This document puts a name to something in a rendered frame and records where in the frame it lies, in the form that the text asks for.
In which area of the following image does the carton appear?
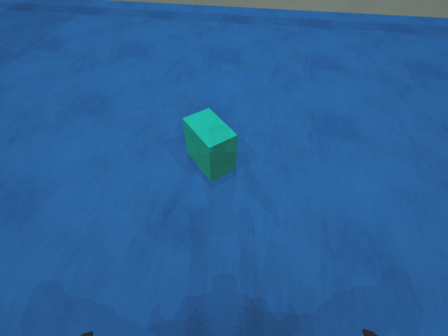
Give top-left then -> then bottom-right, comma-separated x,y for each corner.
183,108 -> 237,182

